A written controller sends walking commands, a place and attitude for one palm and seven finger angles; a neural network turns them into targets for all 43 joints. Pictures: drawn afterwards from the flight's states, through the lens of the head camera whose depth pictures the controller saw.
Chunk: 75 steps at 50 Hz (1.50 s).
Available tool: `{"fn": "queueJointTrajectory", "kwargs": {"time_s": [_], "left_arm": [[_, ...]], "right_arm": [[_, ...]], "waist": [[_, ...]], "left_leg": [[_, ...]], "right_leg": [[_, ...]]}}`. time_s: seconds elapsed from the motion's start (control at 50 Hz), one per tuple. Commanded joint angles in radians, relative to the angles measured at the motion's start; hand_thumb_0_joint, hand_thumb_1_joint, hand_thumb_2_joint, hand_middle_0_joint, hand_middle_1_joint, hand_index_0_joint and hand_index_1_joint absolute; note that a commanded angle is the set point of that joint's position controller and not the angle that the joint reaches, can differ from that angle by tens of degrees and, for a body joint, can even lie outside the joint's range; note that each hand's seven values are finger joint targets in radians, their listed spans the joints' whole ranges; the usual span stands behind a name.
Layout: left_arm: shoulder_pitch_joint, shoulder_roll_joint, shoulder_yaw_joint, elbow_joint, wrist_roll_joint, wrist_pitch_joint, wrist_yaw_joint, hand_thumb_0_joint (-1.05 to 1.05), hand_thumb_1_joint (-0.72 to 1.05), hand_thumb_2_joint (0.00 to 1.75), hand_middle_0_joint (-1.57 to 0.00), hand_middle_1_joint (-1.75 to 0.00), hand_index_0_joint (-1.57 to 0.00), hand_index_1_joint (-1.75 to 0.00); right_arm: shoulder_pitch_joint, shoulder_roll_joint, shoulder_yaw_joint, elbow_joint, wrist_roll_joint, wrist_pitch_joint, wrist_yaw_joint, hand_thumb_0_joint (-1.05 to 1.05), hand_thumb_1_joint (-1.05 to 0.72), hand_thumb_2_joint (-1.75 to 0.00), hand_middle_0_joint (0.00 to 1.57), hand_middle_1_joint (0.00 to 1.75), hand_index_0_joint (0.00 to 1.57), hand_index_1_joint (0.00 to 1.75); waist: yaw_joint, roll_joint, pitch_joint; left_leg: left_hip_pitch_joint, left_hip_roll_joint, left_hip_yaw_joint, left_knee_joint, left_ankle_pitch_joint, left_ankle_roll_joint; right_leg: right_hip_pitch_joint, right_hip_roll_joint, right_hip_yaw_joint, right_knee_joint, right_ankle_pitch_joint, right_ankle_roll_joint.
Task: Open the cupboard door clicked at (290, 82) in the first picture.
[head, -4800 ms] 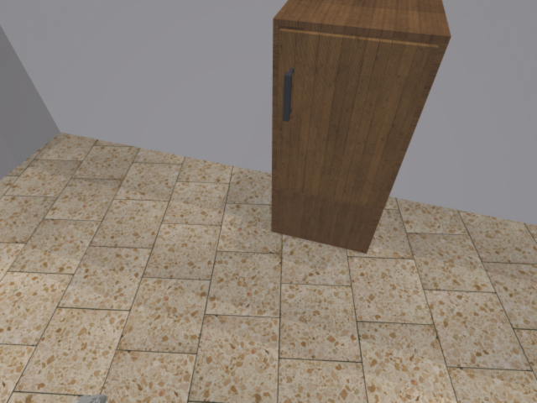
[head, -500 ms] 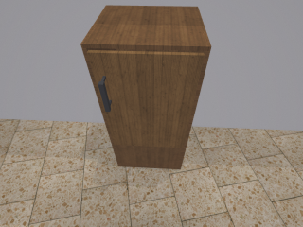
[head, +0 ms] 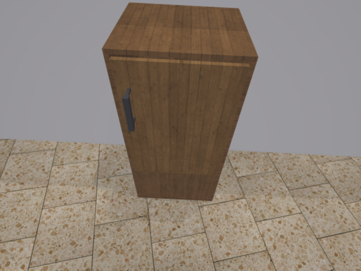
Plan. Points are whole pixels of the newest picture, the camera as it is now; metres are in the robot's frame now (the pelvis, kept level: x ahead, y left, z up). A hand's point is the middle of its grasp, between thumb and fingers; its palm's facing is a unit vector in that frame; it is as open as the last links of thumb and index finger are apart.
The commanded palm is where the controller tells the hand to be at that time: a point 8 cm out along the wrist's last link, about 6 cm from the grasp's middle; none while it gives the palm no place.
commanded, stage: look again from close up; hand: left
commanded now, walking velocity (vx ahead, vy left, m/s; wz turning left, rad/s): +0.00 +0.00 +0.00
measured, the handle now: (130, 110) +0.59 +0.22 -0.02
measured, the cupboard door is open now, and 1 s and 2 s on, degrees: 0 0 0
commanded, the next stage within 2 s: shuffle to correct the standing spot in 0.54 s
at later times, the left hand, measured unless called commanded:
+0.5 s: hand out of the picture -0.03 +0.17 -0.18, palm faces +0.04 -0.98 -0.21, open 7.4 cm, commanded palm none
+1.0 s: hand out of the picture -0.06 +0.15 -0.19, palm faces +0.07 -0.99 -0.14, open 7.4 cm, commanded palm none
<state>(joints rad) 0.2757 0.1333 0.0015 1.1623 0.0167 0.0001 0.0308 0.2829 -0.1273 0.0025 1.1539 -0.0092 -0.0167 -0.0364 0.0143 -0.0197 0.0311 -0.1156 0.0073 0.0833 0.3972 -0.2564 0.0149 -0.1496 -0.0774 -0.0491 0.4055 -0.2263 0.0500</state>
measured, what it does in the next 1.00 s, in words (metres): stands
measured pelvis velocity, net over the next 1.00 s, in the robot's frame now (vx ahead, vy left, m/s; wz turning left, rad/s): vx -0.01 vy -0.01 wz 0.01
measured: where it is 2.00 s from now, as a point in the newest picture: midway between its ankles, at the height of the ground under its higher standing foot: outside the picture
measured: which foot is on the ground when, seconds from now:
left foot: down 0.00-1.00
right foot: down 0.00-1.00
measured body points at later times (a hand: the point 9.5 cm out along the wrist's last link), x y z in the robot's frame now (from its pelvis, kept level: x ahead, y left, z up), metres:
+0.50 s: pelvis -0.03 -0.01 -0.01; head -0.04 -0.01 +0.44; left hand -0.03 +0.22 -0.16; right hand -0.01 -0.23 -0.17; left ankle -0.02 +0.10 -0.74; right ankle -0.01 -0.15 -0.74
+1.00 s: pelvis -0.01 -0.01 -0.01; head -0.02 +0.00 +0.44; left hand -0.06 +0.21 -0.18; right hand -0.06 -0.22 -0.17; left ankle -0.02 +0.10 -0.74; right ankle -0.01 -0.14 -0.74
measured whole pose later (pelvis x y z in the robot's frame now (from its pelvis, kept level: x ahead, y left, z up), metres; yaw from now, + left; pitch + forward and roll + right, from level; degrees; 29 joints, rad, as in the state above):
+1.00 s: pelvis -0.01 -0.01 -0.01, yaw +1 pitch -2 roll +0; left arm 0.41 0.14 0.03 1.09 0.03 0.00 0.01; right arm 0.42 -0.13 -0.01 1.09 -0.02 -0.02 -0.01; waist 0.01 -0.02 0.00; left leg -0.23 0.01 0.06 0.59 -0.34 0.02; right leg -0.28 -0.06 -0.05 0.65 -0.40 -0.03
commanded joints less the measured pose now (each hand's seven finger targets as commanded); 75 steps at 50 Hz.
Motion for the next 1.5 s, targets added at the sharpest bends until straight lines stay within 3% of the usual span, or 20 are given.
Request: {"fn": "queueJointTrajectory", "kwargs": {"time_s": [0.0, 0.04, 0.08, 0.12, 0.28, 0.62, 0.7, 0.82, 0.92, 0.98, 1.02, 1.06, 1.1, 1.24, 1.26, 1.28, 1.3, 1.38, 1.42, 1.48], "left_arm": [[0.073, 0.078, 0.016, -0.022, -0.002, -0.008, 0.005, 0.00, 0.90, 0.90, -0.20, -0.30, -0.20, -0.30], [0.074, 0.079, 0.017, -0.022, -0.003, -0.009, 0.006, 0.00, 0.90, 0.90, -0.20, -0.30, -0.20, -0.30], [0.101, 0.147, 0.012, -0.032, 0.011, -0.049, 0.036, 0.00, 0.90, 0.90, -0.20, -0.30, -0.20, -0.30], [0.097, 0.116, 0.008, -0.061, 0.002, -0.041, 0.027, 0.00, 0.90, 0.90, -0.20, -0.30, -0.20, -0.30], [0.068, 0.111, 0.006, -0.108, 0.005, -0.009, 0.008, 0.00, 0.90, 0.90, -0.20, -0.30, -0.20, -0.30], [0.095, 0.116, 0.013, -0.119, -0.001, -0.021, 0.003, 0.00, 0.90, 0.90, -0.20, -0.30, -0.20, -0.30], [0.123, 0.128, 0.028, -0.120, 0.008, -0.013, -0.002, 0.00, 0.90, 0.90, -0.20, -0.30, -0.20, -0.30], [0.145, 0.135, 0.054, -0.131, 0.006, -0.014, -0.007, 0.00, 0.90, 0.90, -0.20, -0.30, -0.20, -0.30], [0.108, 0.054, 0.046, -0.161, 0.013, -0.020, -0.020, 0.00, 0.90, 0.90, -0.20, -0.30, -0.20, -0.30], [0.119, 0.011, 0.037, -0.159, 0.015, -0.039, -0.031, 0.00, 0.90, 0.90, -0.20, -0.30, -0.20, -0.30], [0.210, 0.031, 0.046, -0.130, 0.011, -0.052, -0.026, 0.00, 0.90, 0.90, -0.20, -0.30, -0.20, -0.30], [0.345, 0.154, 0.075, -0.078, 0.004, -0.066, -0.012, 0.00, 0.90, 0.90, -0.20, -0.30, -0.20, -0.30], [0.369, 0.145, 0.079, -0.067, 0.010, -0.068, 0.003, 0.00, 0.90, 0.90, -0.20, -0.30, -0.20, -0.30], [0.133, 0.124, 0.071, -0.130, 0.012, -0.044, -0.010, 0.00, 0.90, 0.90, -0.20, -0.30, -0.20, -0.30], [0.131, 0.093, 0.065, -0.140, 0.014, -0.034, -0.015, 0.00, 0.90, 0.90, -0.20, -0.30, -0.20, -0.30], [0.138, 0.039, 0.056, -0.170, 0.010, -0.028, -0.018, 0.00, 0.90, 0.90, -0.20, -0.30, -0.20, -0.30], [0.095, 0.036, 0.053, -0.201, 0.011, -0.031, -0.019, 0.00, 0.90, 0.90, -0.20, -0.30, -0.20, -0.30], [0.134, -0.002, 0.036, -0.125, 0.010, -0.021, -0.016, 0.00, 0.90, 0.90, -0.20, -0.30, -0.20, -0.30], [0.160, -0.007, 0.026, -0.107, 0.002, -0.003, -0.011, 0.00, 0.90, 0.90, -0.20, -0.30, -0.20, -0.30], [0.109, 0.018, 0.026, -0.128, 0.003, 0.015, -0.005, 0.00, 0.90, 0.90, -0.20, -0.30, -0.20, -0.30]], "right_arm": [[0.061, -0.098, -0.022, -0.025, 0.001, -0.015, -0.007, 0.00, -0.90, -0.90, 0.20, 0.30, 0.20, 0.30], [0.060, -0.099, -0.021, -0.023, 0.001, -0.015, -0.007, 0.00, -0.90, -0.90, 0.20, 0.30, 0.20, 0.30], [0.000, -0.121, -0.014, -0.134, 0.006, -0.023, 0.015, 0.00, -0.90, -0.90, 0.20, 0.30, 0.20, 0.30], [0.105, -0.112, -0.022, -0.120, -0.004, -0.035, 0.006, 0.00, -0.90, -0.90, 0.20, 0.30, 0.20, 0.30], [0.051, -0.126, -0.021, -0.158, -0.005, -0.008, 0.010, 0.00, -0.90, -0.90, 0.20, 0.30, 0.20, 0.30], [0.085, -0.104, -0.017, -0.110, -0.003, -0.005, 0.015, 0.00, -0.90, -0.90, 0.20, 0.30, 0.20, 0.30], [0.108, -0.107, -0.022, -0.100, -0.013, 0.008, 0.021, 0.00, -0.90, -0.90, 0.20, 0.30, 0.20, 0.30], [0.147, -0.068, -0.024, -0.107, -0.016, 0.003, 0.027, 0.00, -0.90, -0.90, 0.20, 0.30, 0.20, 0.30], [0.223, -0.135, -0.041, -0.090, -0.014, -0.016, 0.017, 0.00, -0.90, -0.90, 0.20, 0.30, 0.20, 0.30], [0.185, -0.127, -0.039, -0.100, -0.009, -0.031, 0.011, 0.00, -0.90, -0.90, 0.20, 0.30, 0.20, 0.30], [0.139, -0.103, -0.031, -0.112, -0.004, -0.038, 0.011, 0.00, -0.90, -0.90, 0.20, 0.30, 0.20, 0.30], [0.086, -0.050, -0.025, -0.149, -0.004, -0.045, 0.021, 0.00, -0.90, -0.90, 0.20, 0.30, 0.20, 0.30], [-0.013, -0.067, -0.035, -0.186, -0.011, -0.039, 0.028, 0.00, -0.90, -0.90, 0.20, 0.30, 0.20, 0.30], [0.148, -0.046, -0.036, -0.127, -0.006, -0.033, 0.049, 0.00, -0.90, -0.90, 0.20, 0.30, 0.20, 0.30], [0.221, -0.102, -0.051, -0.108, -0.014, -0.034, 0.039, 0.00, -0.90, -0.90, 0.20, 0.30, 0.20, 0.30], [0.293, -0.194, -0.072, -0.103, -0.023, -0.037, 0.028, 0.00, -0.90, -0.90, 0.20, 0.30, 0.20, 0.30], [0.318, -0.233, -0.074, -0.110, -0.026, -0.032, 0.020, 0.00, -0.90, -0.90, 0.20, 0.30, 0.20, 0.30], [0.062, -0.095, -0.021, -0.159, -0.018, -0.055, 0.002, 0.00, -0.90, -0.90, 0.20, 0.30, 0.20, 0.30], [0.047, -0.113, -0.016, -0.153, -0.013, -0.057, -0.009, 0.00, -0.90, -0.90, 0.20, 0.30, 0.20, 0.30], [0.050, -0.142, -0.037, -0.138, -0.013, -0.033, -0.017, 0.00, -0.90, -0.90, 0.20, 0.30, 0.20, 0.30]], "waist": [[-0.003, 0.019, 0.045], [-0.003, 0.032, 0.042], [-0.020, 0.031, 0.034], [-0.029, 0.047, -0.175], [-0.015, 0.042, 0.102], [-0.017, -0.013, 0.074], [-0.009, -0.012, 0.093], [-0.016, -0.068, 0.123], [-0.038, 0.214, 0.165], [-0.006, 0.145, 0.129], [0.038, 0.055, 0.073], [0.075, -0.229, 0.037], [0.086, -0.186, 0.093], [-0.067, -0.068, 0.083], [-0.090, 0.069, 0.067], [-0.106, 0.286, 0.045], [-0.116, 0.262, 0.035], [0.005, 0.133, 0.037], [0.014, 0.126, -0.040], [-0.008, 0.090, -0.044]], "left_leg": [[-0.049, 0.111, -0.095, -0.099, 0.195, 0.008], [-0.043, 0.110, -0.090, -0.098, 0.195, 0.006], [-0.112, 0.088, -0.062, 0.079, 0.299, -0.025], [-0.055, 0.100, -0.091, 0.095, 0.388, -0.001], [-0.222, 0.096, -0.133, -0.031, -0.006, 0.016], [-0.163, 0.071, -0.092, -0.029, -0.020, 0.002], [-0.222, 0.044, -0.072, 0.008, -0.240, 0.007], [-0.231, 0.008, -0.026, 0.121, -0.201, 0.017], [-0.209, 0.180, -0.301, -0.160, -0.419, 0.098], [-0.197, 0.216, -0.312, -0.138, -0.232, 0.145], [-0.303, 0.126, -0.172, 0.019, -0.097, 0.097], [-0.530, -0.023, 0.032, 0.362, -0.219, 0.021], [-0.647, 0.039, -0.041, 0.603, -0.297, 0.017], [0.006, 0.003, 0.064, 0.143, 0.012, -0.008], [0.066, 0.075, -0.044, 0.057, -0.099, 0.007], [0.087, 0.293, -0.374, -0.112, -0.231, 0.098], [0.043, 0.414, -0.554, -0.223, -0.259, 0.190], [-0.181, 0.304, -0.224, -0.169, 0.331, 0.153], [-0.118, 0.284, -0.111, -0.101, 0.665, 0.150], [-0.078, 0.301, -0.117, -0.064, 0.687, 0.164]], "right_leg": [[-0.019, -0.044, 0.035, -0.059, 0.132, -0.043], [-0.018, -0.044, 0.035, -0.060, 0.136, -0.044], [-0.017, -0.100, 0.046, 0.040, 0.535, -0.070], [0.064, -0.069, 0.024, 0.136, 0.410, -0.079], [-0.090, -0.023, 0.032, 0.043, -0.021, -0.070], [-0.116, -0.045, 0.066, -0.051, -0.090, -0.072], [-0.143, -0.049, 0.095, -0.067, -0.367, -0.090], [-0.210, -0.097, 0.160, -0.094, -0.476, -0.138], [-0.286, 0.055, -0.051, 0.239, -0.266, -0.095], [-0.212, 0.056, -0.058, 0.224, -0.160, -0.099], [0.005, 0.007, 0.032, 0.088, -0.095, -0.117], [0.217, -0.257, 0.384, -0.101, -0.028, -0.230], [0.207, -0.352, 0.443, -0.139, 0.140, -0.315], [-0.314, -0.122, 0.038, -0.027, -0.215, -0.152], [-0.368, -0.064, -0.002, 0.131, -0.267, -0.125], [-0.481, 0.045, -0.096, 0.395, -0.349, -0.071], [-0.512, 0.056, -0.042, 0.597, -0.385, -0.082], [-0.339, -0.037, 0.055, 0.632, -0.123, -0.056], [-0.235, -0.014, 0.035, 0.500, -0.117, -0.035], [-0.193, 0.012, 0.005, 0.364, -0.143, -0.032]]}}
